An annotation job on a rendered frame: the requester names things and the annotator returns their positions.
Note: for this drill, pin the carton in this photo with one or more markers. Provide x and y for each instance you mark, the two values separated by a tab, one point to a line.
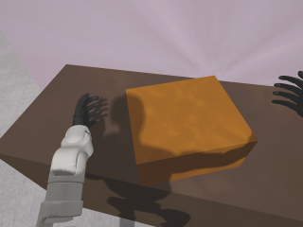
186	128

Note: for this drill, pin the robot left hand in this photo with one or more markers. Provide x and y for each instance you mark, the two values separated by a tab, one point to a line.
82	115

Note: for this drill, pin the robot right hand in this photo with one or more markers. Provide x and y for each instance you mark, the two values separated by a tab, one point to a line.
298	107

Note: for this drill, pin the pedestal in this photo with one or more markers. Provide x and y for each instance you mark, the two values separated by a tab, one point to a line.
266	190

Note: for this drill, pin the left robot forearm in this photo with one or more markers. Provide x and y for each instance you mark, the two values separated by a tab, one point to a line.
66	178

